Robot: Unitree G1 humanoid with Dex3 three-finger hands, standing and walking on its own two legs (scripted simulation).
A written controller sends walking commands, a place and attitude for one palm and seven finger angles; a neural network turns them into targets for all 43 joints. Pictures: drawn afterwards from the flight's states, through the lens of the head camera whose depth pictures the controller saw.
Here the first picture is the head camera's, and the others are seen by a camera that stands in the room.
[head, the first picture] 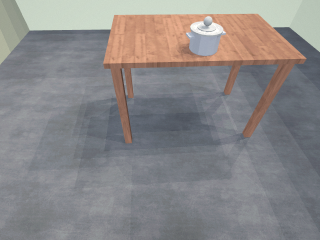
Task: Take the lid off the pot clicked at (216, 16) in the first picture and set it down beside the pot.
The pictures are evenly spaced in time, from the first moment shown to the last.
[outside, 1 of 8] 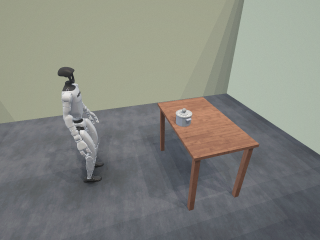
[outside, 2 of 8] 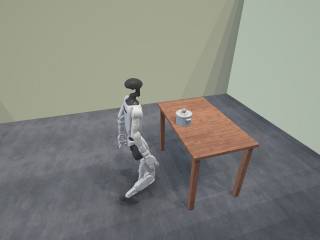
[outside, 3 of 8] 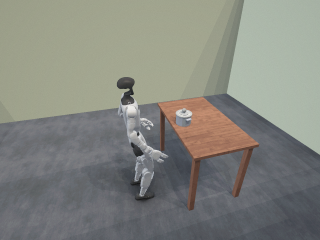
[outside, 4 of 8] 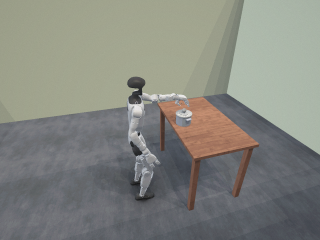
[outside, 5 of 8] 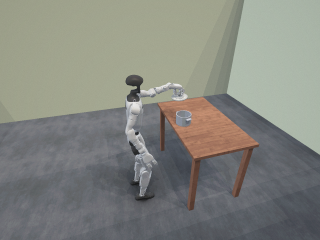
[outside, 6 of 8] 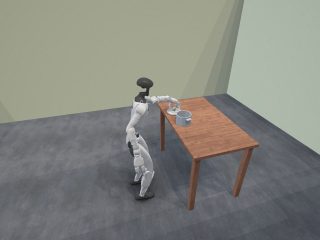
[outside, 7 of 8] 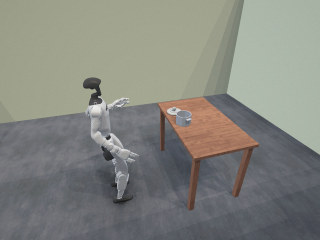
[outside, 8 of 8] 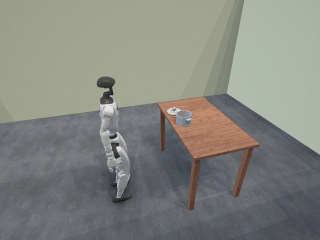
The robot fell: no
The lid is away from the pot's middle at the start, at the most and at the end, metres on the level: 0.00 0.25 0.24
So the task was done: yes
